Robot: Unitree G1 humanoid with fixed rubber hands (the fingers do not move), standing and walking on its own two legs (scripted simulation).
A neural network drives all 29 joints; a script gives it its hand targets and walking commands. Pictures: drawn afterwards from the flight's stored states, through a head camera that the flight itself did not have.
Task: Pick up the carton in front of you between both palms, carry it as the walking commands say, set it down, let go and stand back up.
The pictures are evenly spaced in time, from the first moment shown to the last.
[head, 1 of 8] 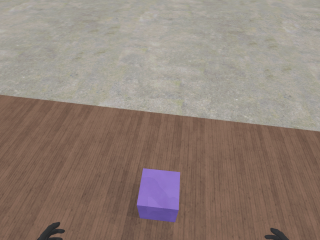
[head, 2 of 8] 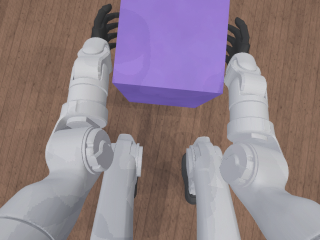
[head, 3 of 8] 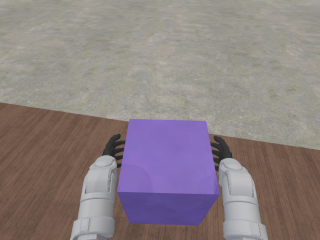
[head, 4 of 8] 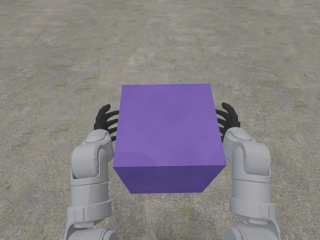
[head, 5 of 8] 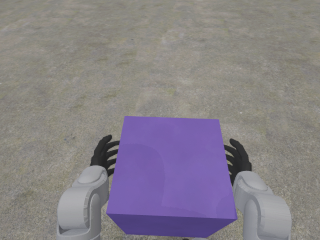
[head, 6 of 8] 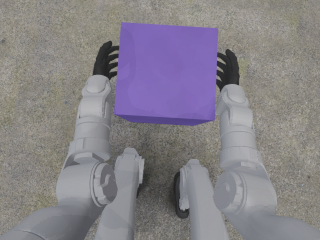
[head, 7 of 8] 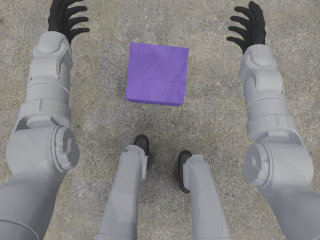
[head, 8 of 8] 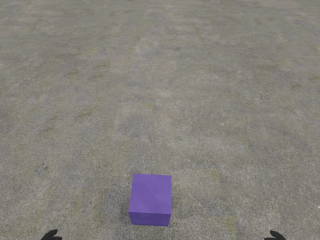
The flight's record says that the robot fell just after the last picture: no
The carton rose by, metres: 0.71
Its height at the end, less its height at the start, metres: -0.12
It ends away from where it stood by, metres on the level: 3.54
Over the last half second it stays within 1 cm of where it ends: yes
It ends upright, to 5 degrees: yes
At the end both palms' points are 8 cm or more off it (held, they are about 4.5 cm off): yes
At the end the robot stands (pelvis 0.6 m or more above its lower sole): yes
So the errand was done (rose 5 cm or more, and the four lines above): yes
